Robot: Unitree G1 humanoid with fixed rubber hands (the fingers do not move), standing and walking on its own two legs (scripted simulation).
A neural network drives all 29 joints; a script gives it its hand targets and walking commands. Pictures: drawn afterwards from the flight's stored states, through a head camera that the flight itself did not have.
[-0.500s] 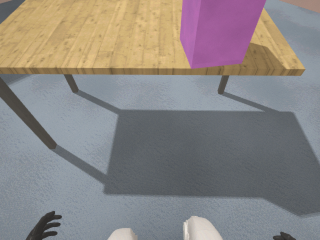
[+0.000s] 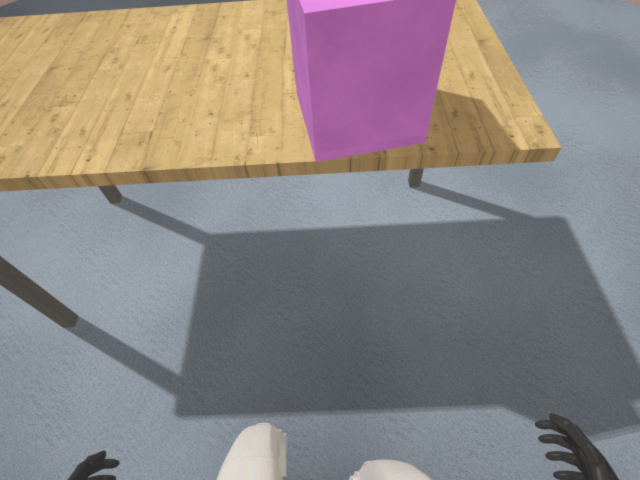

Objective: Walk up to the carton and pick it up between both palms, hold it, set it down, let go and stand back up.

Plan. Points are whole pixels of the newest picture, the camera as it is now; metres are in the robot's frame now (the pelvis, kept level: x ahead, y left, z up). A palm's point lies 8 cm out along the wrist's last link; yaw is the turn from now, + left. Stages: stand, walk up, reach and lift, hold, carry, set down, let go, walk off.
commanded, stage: walk up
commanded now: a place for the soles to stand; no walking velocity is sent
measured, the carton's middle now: (358, 54) +0.72 -0.05 +0.11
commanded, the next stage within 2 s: none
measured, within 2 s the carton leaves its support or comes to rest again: neither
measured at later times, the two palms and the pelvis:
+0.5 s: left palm (130, 443) +0.16 +0.27 -0.07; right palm (625, 442) +0.17 -0.35 -0.10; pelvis +0.08 -0.05 -0.01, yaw -1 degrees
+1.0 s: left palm (156, 338) +0.31 +0.28 -0.09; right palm (608, 388) +0.22 -0.34 -0.07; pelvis +0.18 -0.03 -0.01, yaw +0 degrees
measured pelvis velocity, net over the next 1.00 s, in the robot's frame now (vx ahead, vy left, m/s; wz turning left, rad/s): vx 0.18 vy -0.03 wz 0.00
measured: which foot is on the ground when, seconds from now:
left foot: up 0.00-0.08, down 0.10-0.36, up 0.38-0.72, down 0.74-1.00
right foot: down 0.00-0.12, up 0.14-0.34, down 0.36-0.76, up 0.78-1.00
